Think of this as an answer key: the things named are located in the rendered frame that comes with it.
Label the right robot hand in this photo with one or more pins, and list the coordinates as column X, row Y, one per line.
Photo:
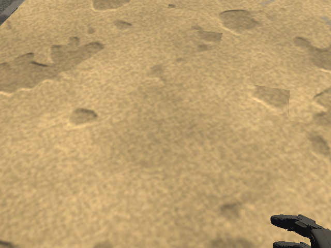
column 304, row 226

